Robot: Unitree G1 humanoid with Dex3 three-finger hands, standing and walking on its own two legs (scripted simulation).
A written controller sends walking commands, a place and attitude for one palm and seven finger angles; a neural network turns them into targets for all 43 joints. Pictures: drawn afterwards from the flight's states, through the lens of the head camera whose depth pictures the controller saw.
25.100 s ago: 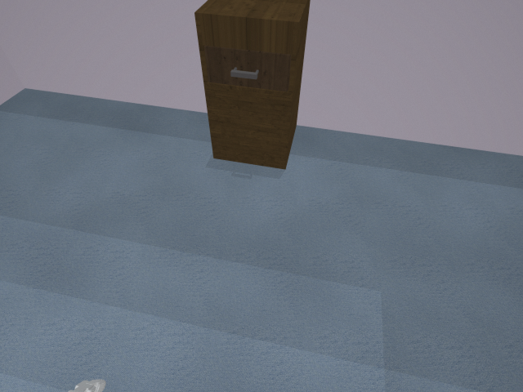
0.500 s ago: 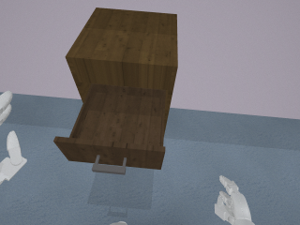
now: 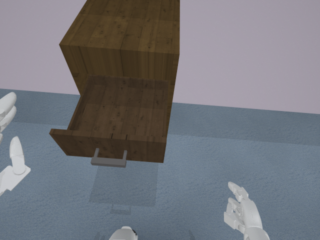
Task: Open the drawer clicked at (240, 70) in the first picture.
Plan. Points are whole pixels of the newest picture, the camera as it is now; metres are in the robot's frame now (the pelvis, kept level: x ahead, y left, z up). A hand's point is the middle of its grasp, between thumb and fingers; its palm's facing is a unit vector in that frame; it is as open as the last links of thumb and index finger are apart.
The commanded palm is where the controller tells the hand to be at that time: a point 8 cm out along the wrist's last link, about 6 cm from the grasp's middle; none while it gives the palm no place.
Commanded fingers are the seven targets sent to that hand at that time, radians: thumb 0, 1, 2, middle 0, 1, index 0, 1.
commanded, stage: step back with the hand held close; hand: left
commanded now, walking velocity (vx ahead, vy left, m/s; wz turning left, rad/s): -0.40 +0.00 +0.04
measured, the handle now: (110, 157) +0.39 +0.20 -0.18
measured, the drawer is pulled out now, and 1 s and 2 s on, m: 0.29 0.29 0.29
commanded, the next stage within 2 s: stop stepping back and stand still in 0.22 s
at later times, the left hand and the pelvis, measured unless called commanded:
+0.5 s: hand out of the picture +0.09 +0.19 +0.18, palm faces +0.31 -0.81 -0.50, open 7.4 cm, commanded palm +0.03 +0.25 +0.19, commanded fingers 0.00 0.90 0.90 -0.20 -0.30 -0.20 -0.30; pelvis -0.10 -0.04 +0.00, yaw +1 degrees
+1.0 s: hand out of the picture +0.07 +0.21 +0.17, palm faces +0.38 -0.81 -0.45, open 7.4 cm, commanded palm +0.01 +0.25 +0.19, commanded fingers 0.00 0.90 0.90 -0.20 -0.30 -0.20 -0.30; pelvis -0.12 -0.03 +0.01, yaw +2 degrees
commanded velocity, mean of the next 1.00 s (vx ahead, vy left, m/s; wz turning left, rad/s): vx -0.02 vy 0.02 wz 0.00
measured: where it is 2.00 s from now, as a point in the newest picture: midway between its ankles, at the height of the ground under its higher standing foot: outside the picture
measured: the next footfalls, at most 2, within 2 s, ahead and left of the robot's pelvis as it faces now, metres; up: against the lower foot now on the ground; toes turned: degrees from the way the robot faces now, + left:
left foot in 0.28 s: -0.01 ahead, +0.13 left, +0.00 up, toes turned +2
left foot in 0.66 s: -0.08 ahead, +0.09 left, +0.00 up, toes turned +3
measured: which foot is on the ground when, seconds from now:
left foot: down 0.00-0.06, up 0.08-0.26, down 0.28-0.46, up 0.48-0.64, down 0.66-1.00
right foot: down 0.00-1.00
